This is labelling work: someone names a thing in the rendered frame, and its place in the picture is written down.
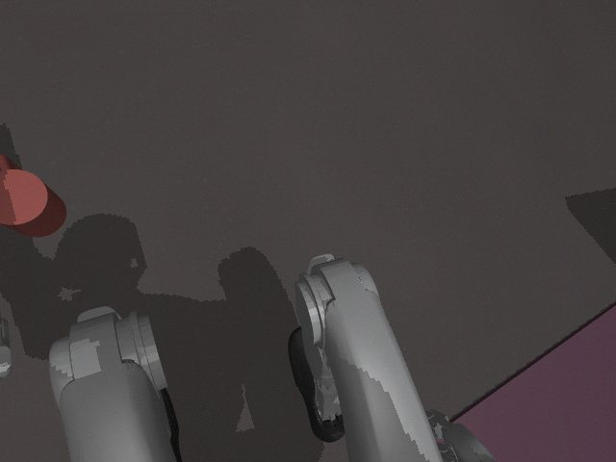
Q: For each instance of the mug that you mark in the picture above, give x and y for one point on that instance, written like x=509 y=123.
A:
x=27 y=205

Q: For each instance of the left robot foot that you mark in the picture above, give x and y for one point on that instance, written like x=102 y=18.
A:
x=174 y=439

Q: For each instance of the right robot foot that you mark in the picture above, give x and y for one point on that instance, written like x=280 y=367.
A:
x=328 y=431

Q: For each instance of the right robot hand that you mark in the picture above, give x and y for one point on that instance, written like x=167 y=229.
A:
x=460 y=443

